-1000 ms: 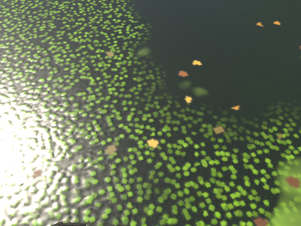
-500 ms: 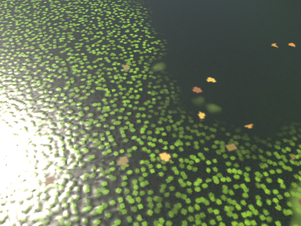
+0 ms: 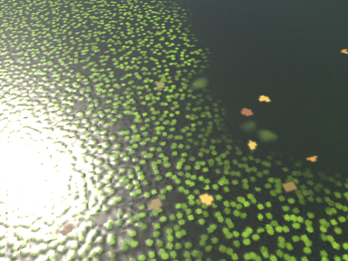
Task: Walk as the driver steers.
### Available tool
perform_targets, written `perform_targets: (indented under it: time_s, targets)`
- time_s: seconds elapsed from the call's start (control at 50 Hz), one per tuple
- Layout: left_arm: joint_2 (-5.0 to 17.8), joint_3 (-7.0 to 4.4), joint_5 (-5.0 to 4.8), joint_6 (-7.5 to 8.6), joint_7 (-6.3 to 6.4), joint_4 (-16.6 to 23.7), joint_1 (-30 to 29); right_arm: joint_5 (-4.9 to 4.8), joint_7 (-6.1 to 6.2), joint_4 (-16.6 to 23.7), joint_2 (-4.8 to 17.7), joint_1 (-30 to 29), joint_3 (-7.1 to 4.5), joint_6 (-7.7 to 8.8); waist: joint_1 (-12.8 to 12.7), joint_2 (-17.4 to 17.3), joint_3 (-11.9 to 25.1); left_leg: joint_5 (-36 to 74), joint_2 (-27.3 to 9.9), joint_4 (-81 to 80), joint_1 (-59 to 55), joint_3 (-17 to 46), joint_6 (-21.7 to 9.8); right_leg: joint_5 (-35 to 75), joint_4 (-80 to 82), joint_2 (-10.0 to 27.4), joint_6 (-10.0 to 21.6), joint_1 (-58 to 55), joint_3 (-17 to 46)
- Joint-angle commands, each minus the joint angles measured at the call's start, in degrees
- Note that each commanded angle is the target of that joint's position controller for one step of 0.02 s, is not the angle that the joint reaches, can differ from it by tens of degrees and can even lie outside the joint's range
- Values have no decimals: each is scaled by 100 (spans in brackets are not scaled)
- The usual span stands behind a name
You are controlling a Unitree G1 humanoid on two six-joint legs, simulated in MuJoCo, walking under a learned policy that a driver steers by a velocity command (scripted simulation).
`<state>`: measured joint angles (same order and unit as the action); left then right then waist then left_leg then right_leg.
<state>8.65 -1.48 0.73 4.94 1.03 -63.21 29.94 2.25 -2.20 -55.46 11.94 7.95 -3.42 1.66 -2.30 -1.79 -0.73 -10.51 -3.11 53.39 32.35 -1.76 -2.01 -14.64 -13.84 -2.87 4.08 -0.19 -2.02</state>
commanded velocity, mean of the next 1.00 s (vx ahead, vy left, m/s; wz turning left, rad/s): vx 0.48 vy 0.00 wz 0.27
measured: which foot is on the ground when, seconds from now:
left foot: up 0.00-0.20, down 0.22-0.78, up 0.80-1.00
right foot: down 0.00-0.22, up 0.24-0.74, down 0.76-1.00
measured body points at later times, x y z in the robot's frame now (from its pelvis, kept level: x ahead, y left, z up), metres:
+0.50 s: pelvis +0.27 +0.06 +0.00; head +0.29 +0.07 +0.45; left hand +0.37 +0.31 -0.14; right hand +0.23 -0.18 -0.14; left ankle +0.25 +0.11 -0.75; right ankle +0.36 -0.10 -0.68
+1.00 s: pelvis +0.55 +0.04 +0.00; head +0.57 +0.04 +0.45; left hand +0.52 +0.31 -0.13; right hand +0.71 -0.20 -0.14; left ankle +0.51 +0.17 -0.66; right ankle +0.57 -0.04 -0.75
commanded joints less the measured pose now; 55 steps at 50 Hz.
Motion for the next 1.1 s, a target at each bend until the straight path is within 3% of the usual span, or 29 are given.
perform_targets:
  time_s: [0.02, 0.1, 0.14, 0.18, 0.2, 0.22, 0.24, 0.26, 0.28, 0.3, 0.34, 0.36, 0.4, 0.44, 0.52, 0.64, 0.7, 0.74, 0.76, 0.78, 0.8, 0.82, 0.84, 0.86, 0.9, 0.96, 1.04, 1.1]
  targets:
    - [638, -70, 5, 65, 35, 72, 402, -37, 7, 538, 106, -943, 46, 49, -58, 697, -683, 345, 28, -700, 875, -244, 137, 1858, 558, 1325, 695, -61, 902]
    - [752, -94, 35, 77, 39, 32, 444, -102, 9, 780, 103, -1455, 100, 66, -142, 827, -772, 560, 167, -1668, 246, -423, -24, 2391, 461, 1418, 704, 22, 698]
    - [844, -125, 58, 89, 35, 37, 249, -101, 44, 774, 217, -1251, 57, 83, 45, 830, -703, 422, 259, -1867, -286, -436, -254, 3176, 220, 1547, 652, -37, 628]
    - [966, -167, 47, 91, 33, 56, 17, -98, 123, 481, 421, -235, -64, 140, 534, 710, -191, 200, 564, -2119, -1493, -499, -492, 4774, -958, 1474, 496, -138, 388]
    - [1002, -180, 26, 74, 21, 62, -68, -76, 175, 153, 538, 727, -151, 191, 943, 523, 303, 297, 659, -2449, -2631, -544, -617, 4771, -2097, 1253, 390, 153, 169]
    - [821, -130, -10, 62, -11, 173, -27, 61, 231, -37, 915, 1657, -270, 244, 1225, 122, 922, -650, -367, -2638, -3988, 602, -840, 3072, -3726, 984, 304, 1207, -1]
    - [82, -15, -161, 46, -87, 266, 606, 139, 203, -59, 1463, 1979, -372, 238, 860, -1160, 1632, -1696, -2104, -3421, -5239, 3683, -1557, -1241, -5853, -45, 67, 3057, -144]
    - [671, -175, -33, 31, -98, 243, 256, -87, 160, -49, 1286, 1578, -346, 151, 836, -521, 1356, -2393, -1922, -4087, -4734, 4391, -1577, -1225, -6329, 53, 194, 3583, 564]
    - [762, -227, 2, 28, -108, 436, -342, -130, 156, 62, 909, 878, -239, 158, 563, -306, 357, -2283, -1747, -4099, -3883, 3367, -1386, -644, -6283, 404, 242, 3864, 486]
    - [671, -214, 38, 60, -122, 508, -683, -133, 132, 111, 565, 534, -154, 225, 454, 2, -40, -1361, -1478, -4247, -3103, 2657, -1235, -203, -5922, 605, 238, 3644, 475]
    - [509, -219, 160, -31, -158, 513, -688, -133, 169, -39, 234, 530, -45, 318, 119, -130, -174, -67, -980, -4366, -2303, 1741, -965, 50, -5390, 824, 141, 2987, 454]
    - [446, -219, 183, -86, -180, 518, -672, -130, 187, -128, 179, 699, -10, 355, 63, -171, -126, 408, -890, -4371, -2229, 1562, -978, 68, -5255, 828, 86, 2848, 411]
    - [405, -224, 184, -159, -196, 634, -893, -145, 217, -251, 292, 1051, -9, 413, 13, -130, -149, 1060, -776, -4383, -2245, 1360, -1080, 103, -4954, 833, -59, 3000, 283]
    - [457, -220, 182, -209, -202, 863, -1467, -175, 243, -269, 463, 1263, -29, 407, 70, -77, -299, 1004, -719, -4524, -2257, 1309, -1142, 409, -4479, 860, -245, 3373, 193]
    - [526, -193, 111, -223, -212, 1306, -2627, -174, 252, -290, 484, 1733, -9, 360, 349, -83, -492, 1294, -579, -4557, -2482, 1314, -1080, 1143, -3259, 772, -509, 3754, 91]
    - [577, -123, 30, -177, -221, 1801, -3725, -109, 302, -318, 562, 2328, -46, 286, 728, -226, -427, 2156, -600, -4019, -3281, 1539, -1098, 1300, -2333, 515, -538, 3831, 82]
    - [724, -138, -8, -84, -214, 1973, -3707, -71, 352, -232, 702, 2220, -115, 256, 600, -320, -383, 2595, -685, -3628, -3441, 1739, -986, 913, -1865, 415, -394, 3348, 169]
    - [906, -220, -19, 7, -149, 1761, -2782, -90, 330, -112, 855, 1889, -173, 269, 160, -308, 1, 3414, -491, -2812, -3069, 1627, -753, 621, -1387, 142, -211, 1829, 53]
    - [1117, -311, 41, 88, -80, 1526, -1892, -135, 281, -62, 822, 1791, -175, 298, -231, -9, 524, 3247, -152, -1716, -2624, 1358, -618, 805, -1137, 313, -42, 538, 188]
    - [1596, -429, 197, 136, 13, 1482, -885, -199, 255, 196, 510, 1748, -102, 339, -560, 585, 1465, 1593, 217, -104, -1713, 1062, -515, -140, -1059, 1690, 229, -910, 1552]
    - [2027, -517, 270, 56, -8, 1537, -960, -412, 273, 349, 66, 2396, -44, 295, -150, 1914, 2032, -2131, 1018, 1374, -36, 536, -367, -415, -393, 2996, 824, -1913, 4011]
    - [1499, -442, 181, -38, -27, 1617, -1378, -243, 318, 214, 638, 2290, -154, 201, 34, 1105, 1528, -1780, 530, 1938, 361, 681, -430, -978, -238, 2806, 817, -1288, 4107]
    - [1007, -311, 131, -35, -34, 1693, -1796, -162, 271, 247, 628, 1878, -174, 175, 112, 540, 708, -1197, 302, 1876, 396, 671, -406, -789, -157, 2519, 674, -473, 3142]
    - [819, -259, 135, -3, -50, 1657, -1932, -139, 223, 299, 472, 1608, -155, 167, 164, 344, 298, -873, 127, 1680, 274, 641, -363, -111, -1, 2245, 553, 121, 2342]
    - [711, -221, 96, 64, -13, 1508, -1806, -25, 119, 362, 402, 1463, -175, 39, 315, 667, 61, -688, -50, 1436, 47, 565, -265, 753, 178, 1872, 356, 652, 1374]
    - [743, -232, 6, 215, -40, 1334, -1449, -21, 15, 551, 298, 1147, -163, -118, 389, 708, 52, -406, -100, 1338, 256, 449, -192, 1670, 298, 1827, 381, 669, 716]
    - [824, -250, 32, 243, -52, 1234, -1165, -15, -105, 916, 320, 277, -108, -163, 315, 621, -182, 370, -202, 685, 809, 299, -87, 1993, 488, 1763, 421, 584, 18]
    - [914, -258, 39, 231, -51, 1186, -1043, -37, -176, 1160, 253, -358, -16, -129, 208, 620, -335, 963, -149, -467, 531, 11, -92, 2198, 517, 1639, 348, 603, -493]
Keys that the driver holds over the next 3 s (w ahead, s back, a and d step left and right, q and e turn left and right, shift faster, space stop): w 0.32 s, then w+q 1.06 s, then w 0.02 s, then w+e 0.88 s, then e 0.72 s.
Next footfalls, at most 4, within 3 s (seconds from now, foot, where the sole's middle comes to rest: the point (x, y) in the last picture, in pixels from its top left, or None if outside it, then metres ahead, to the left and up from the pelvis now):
0.22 left None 0.29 0.11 -0.78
0.76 right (205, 235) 0.61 -0.03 -0.78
1.30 left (137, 197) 0.78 0.26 -0.78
1.88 right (133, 138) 1.11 0.31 -0.78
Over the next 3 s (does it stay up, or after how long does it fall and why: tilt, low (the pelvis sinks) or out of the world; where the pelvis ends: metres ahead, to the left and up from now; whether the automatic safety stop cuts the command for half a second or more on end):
stays up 1.29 0.42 -0.01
